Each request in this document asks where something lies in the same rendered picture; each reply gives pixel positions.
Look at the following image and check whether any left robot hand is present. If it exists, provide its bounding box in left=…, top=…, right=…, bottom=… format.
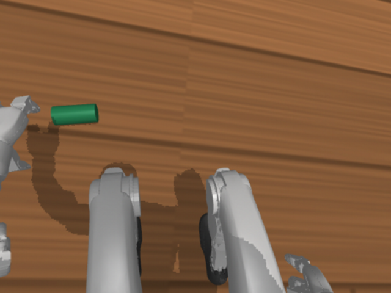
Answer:
left=0, top=95, right=40, bottom=172

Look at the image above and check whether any right robot foot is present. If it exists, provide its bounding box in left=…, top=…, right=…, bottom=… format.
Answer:
left=199, top=213, right=228, bottom=285

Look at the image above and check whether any right robot hand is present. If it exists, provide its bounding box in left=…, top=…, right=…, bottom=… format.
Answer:
left=285, top=254, right=333, bottom=293

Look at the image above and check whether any can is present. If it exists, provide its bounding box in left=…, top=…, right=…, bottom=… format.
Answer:
left=51, top=104, right=99, bottom=125

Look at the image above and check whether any left robot arm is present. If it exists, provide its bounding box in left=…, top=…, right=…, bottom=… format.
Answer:
left=0, top=141, right=13, bottom=277

